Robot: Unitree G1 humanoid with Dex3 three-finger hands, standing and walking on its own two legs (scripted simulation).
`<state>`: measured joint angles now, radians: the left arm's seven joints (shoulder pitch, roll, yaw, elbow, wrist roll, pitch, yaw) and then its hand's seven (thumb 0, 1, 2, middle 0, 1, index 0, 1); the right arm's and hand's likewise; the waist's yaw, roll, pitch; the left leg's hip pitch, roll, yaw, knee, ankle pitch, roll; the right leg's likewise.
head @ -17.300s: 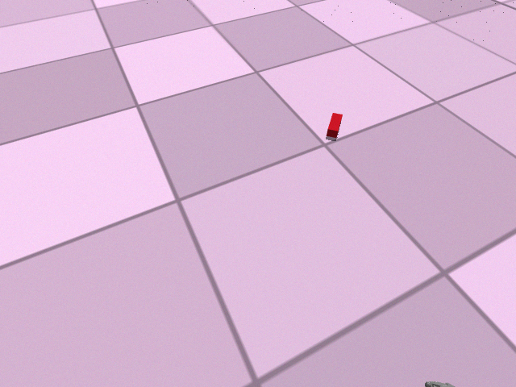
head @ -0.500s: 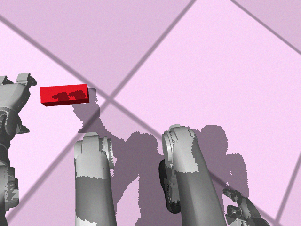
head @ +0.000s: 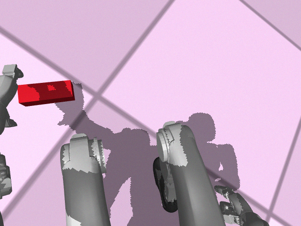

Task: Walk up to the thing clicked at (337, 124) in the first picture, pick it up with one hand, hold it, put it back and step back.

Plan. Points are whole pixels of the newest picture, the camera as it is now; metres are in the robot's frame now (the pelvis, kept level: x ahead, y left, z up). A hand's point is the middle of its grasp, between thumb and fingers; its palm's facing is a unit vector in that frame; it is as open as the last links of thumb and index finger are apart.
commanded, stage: rise first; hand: left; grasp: from above
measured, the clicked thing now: (48, 93) +0.49 +0.28 -0.31
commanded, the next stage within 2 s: approach in 1.80 s
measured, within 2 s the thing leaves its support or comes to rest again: neither
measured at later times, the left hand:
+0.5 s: hand (13, 98) +0.44 +0.33 -0.18, palm faces -0.45 -0.09 -0.89, open 14.0 cm
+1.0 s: hand (17, 95) +0.45 +0.33 -0.20, palm faces -0.45 -0.08 -0.89, open 14.1 cm
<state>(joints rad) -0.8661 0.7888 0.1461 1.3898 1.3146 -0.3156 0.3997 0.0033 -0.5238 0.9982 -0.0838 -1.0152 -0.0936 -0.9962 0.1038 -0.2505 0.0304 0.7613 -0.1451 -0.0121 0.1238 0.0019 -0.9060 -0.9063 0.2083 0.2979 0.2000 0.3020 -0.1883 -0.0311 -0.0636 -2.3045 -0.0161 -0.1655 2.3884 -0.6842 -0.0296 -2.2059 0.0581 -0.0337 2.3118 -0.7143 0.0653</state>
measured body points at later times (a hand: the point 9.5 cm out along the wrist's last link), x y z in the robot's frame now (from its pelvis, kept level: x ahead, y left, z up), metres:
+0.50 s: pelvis +0.00 +0.00 -0.01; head +0.24 +0.08 +0.36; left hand +0.46 +0.33 -0.13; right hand +0.07 -0.28 -0.12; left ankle +0.08 +0.13 -0.30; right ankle +0.10 -0.14 -0.30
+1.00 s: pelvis +0.00 +0.00 -0.02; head +0.24 +0.09 +0.35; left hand +0.47 +0.33 -0.15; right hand +0.05 -0.27 -0.11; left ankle +0.08 +0.13 -0.30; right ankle +0.10 -0.14 -0.30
